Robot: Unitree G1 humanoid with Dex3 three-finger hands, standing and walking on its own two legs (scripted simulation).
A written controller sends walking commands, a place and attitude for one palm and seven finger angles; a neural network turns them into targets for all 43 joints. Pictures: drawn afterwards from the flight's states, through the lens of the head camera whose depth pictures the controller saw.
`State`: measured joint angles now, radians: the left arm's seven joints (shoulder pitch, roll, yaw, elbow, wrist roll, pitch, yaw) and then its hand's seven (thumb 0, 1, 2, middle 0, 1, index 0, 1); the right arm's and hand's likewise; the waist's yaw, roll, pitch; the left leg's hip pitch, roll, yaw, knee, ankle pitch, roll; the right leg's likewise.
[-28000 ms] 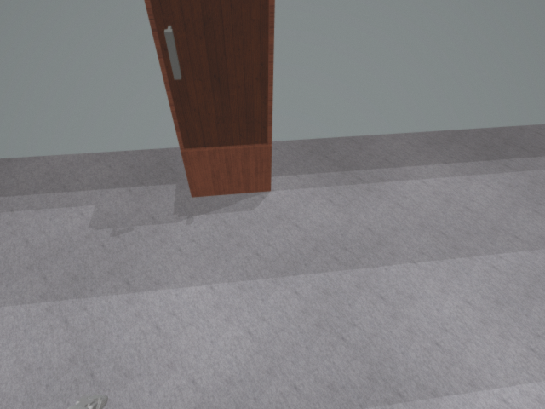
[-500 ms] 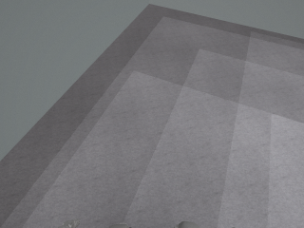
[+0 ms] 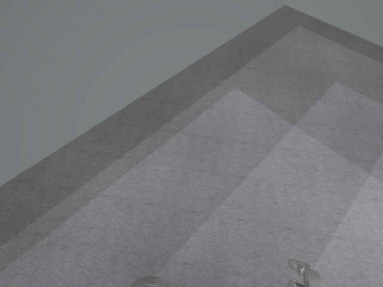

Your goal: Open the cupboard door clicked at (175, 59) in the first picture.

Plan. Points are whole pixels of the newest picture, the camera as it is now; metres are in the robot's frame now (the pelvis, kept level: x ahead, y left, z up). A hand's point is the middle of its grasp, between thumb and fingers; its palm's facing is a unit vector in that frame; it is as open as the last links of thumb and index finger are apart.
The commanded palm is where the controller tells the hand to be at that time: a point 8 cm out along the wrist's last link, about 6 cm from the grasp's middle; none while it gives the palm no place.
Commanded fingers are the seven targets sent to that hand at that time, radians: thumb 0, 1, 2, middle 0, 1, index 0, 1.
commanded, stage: turn to face it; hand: left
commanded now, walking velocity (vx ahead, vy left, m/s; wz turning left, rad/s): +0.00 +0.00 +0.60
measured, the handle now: out of the picture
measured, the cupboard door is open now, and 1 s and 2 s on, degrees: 50 50 50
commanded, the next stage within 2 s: none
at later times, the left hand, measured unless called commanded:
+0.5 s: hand out of the picture +0.08 +0.16 -0.14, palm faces +0.25 -0.93 -0.27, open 7.4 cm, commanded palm none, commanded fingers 0.00 0.90 0.90 -0.20 -0.30 -0.20 -0.30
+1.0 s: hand out of the picture +0.01 +0.20 -0.15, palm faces +0.56 -0.78 -0.26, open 7.4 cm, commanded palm none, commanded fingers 0.00 0.90 0.90 -0.20 -0.30 -0.20 -0.30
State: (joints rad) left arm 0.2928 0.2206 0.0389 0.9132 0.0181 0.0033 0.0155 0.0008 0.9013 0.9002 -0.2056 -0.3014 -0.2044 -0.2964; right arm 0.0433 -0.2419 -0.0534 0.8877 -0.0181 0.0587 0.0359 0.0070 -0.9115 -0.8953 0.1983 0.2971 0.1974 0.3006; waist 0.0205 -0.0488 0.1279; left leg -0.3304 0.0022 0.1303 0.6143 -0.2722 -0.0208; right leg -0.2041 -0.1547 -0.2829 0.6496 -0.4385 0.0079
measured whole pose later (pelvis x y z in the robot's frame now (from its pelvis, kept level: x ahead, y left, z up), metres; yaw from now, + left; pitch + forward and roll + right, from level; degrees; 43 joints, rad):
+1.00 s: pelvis +0.05 -0.04 +0.01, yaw +34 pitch +2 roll -1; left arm 0.14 0.26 0.07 0.88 0.01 0.06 0.01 0.00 0.91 0.90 -0.20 -0.30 -0.20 -0.30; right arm 0.16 -0.21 -0.05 0.91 -0.03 0.04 0.00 0.00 -0.91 -0.89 0.20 0.30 0.20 0.30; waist 0.00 -0.02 0.10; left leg -0.27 -0.01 -0.05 0.51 -0.27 0.01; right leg -0.46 -0.07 -0.01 0.91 -0.42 0.09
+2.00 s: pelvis +0.13 -0.06 +0.01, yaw +72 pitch +0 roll +1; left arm 0.16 0.19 0.03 0.84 0.02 0.01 0.02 0.00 0.90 0.90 -0.20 -0.30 -0.20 -0.30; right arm 0.17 -0.26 -0.10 0.94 -0.02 0.08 0.02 0.01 -0.91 -0.89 0.20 0.30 0.20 0.30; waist -0.03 0.03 0.10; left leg -0.50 -0.04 -0.04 1.11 -0.45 -0.05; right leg -0.25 -0.07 -0.10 0.57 -0.32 -0.01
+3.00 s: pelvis +0.13 -0.03 +0.01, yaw +99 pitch +0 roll +1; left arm 0.27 0.20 0.05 0.97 0.03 -0.01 0.01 0.00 0.91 0.90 -0.21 -0.30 -0.21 -0.30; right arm 0.18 -0.19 -0.06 1.01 -0.02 0.05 0.02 0.01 -0.91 -0.90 0.20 0.30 0.20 0.30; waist 0.02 -0.05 0.08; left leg -0.32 0.00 0.06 0.73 -0.45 -0.03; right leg -0.18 -0.11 -0.16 0.50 -0.32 0.02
